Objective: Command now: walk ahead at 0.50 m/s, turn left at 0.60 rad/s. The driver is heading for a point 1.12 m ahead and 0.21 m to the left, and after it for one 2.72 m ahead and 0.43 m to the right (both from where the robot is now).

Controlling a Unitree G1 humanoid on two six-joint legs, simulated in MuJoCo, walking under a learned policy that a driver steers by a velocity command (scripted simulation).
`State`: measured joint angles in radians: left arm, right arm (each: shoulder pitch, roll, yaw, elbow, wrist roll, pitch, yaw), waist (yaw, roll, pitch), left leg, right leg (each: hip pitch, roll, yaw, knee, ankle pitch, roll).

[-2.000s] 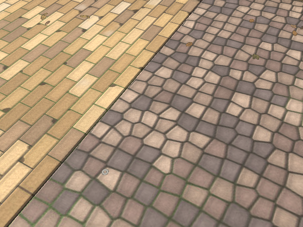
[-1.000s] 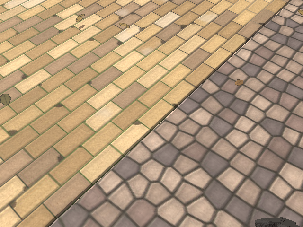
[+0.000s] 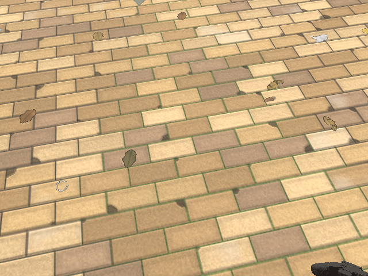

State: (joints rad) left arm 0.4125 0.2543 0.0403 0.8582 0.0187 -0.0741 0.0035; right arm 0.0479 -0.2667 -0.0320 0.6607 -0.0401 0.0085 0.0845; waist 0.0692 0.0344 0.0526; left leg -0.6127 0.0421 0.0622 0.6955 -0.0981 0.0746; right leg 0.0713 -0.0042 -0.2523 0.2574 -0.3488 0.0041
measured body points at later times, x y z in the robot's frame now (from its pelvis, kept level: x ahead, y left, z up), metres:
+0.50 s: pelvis +0.28 +0.04 +0.01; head +0.31 +0.06 +0.45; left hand +0.41 +0.33 -0.09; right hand +0.34 -0.24 -0.11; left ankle +0.16 +0.08 -0.73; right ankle +0.48 -0.06 -0.69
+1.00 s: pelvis +0.54 +0.11 +0.01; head +0.57 +0.12 +0.46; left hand +0.39 +0.33 -0.12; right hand +0.82 -0.01 -0.09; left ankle +0.61 +0.28 -0.70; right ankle +0.51 -0.02 -0.73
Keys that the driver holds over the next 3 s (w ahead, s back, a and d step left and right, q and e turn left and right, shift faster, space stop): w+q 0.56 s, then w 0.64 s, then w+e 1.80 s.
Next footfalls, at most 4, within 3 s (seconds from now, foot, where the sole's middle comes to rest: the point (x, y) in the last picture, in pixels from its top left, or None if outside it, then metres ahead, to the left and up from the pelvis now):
0.08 left None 0.20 0.09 -0.77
0.62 right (207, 248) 0.55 0.00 -0.77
1.10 left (131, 210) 0.68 0.29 -0.77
1.64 right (153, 141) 1.01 0.25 -0.77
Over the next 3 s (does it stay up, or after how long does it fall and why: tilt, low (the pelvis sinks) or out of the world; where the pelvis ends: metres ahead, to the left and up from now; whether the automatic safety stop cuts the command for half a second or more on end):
stays up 1.52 0.20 0.01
